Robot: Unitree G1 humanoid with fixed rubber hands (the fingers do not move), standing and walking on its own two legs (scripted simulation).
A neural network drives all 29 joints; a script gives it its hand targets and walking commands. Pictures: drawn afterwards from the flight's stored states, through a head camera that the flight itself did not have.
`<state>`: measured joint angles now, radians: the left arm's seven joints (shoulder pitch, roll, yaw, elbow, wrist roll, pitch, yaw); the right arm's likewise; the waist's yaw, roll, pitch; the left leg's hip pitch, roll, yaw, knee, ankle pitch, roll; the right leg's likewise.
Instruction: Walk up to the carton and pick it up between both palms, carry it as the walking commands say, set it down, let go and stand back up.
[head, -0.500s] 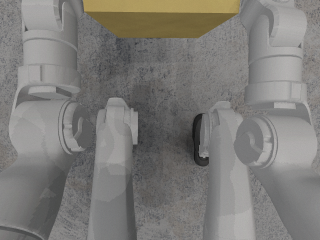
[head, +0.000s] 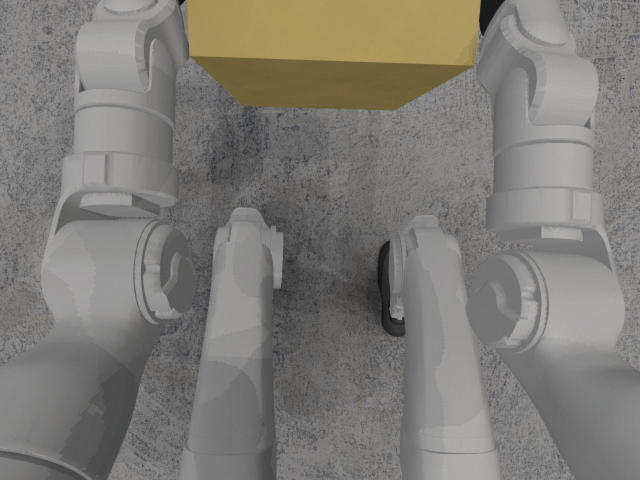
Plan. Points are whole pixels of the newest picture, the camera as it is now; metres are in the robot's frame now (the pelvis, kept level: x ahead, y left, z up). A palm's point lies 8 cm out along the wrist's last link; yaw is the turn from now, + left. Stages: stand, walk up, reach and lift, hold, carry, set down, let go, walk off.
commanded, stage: reach and lift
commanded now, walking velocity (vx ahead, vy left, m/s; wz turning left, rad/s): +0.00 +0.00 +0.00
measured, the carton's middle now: (326, 4) +0.57 +0.03 -0.13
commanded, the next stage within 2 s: none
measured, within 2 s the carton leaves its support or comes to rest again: neither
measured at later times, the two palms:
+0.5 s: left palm out of the picture +0.53 +0.17 +0.01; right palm out of the picture +0.52 -0.13 +0.02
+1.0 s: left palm out of the picture +0.50 +0.16 +0.12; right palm out of the picture +0.49 -0.14 +0.13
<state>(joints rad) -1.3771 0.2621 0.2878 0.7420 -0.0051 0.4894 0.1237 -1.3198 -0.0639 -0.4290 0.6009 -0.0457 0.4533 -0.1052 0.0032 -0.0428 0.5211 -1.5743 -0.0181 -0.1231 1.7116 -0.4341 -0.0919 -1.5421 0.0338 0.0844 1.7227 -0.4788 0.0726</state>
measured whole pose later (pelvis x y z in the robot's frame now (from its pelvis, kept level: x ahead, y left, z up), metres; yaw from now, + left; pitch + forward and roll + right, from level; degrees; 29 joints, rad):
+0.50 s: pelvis +0.00 +0.00 +0.06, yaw +0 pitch +12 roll -1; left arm -1.27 0.22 0.27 0.71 0.00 0.50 0.13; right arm -1.20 -0.04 -0.41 0.57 -0.06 0.46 -0.10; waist 0.00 -0.04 0.52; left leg -1.33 -0.02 -0.12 1.50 -0.39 -0.09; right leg -1.30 0.03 0.08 1.50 -0.43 0.07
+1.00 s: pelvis +0.05 +0.00 +0.13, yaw +0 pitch +20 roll -1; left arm -0.93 0.06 0.34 0.74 0.13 0.49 0.10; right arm -0.85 0.10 -0.50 0.57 -0.18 0.47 -0.03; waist 0.00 -0.04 0.04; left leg -1.21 -0.02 -0.13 1.20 -0.36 -0.08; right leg -1.18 0.03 0.08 1.21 -0.38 0.07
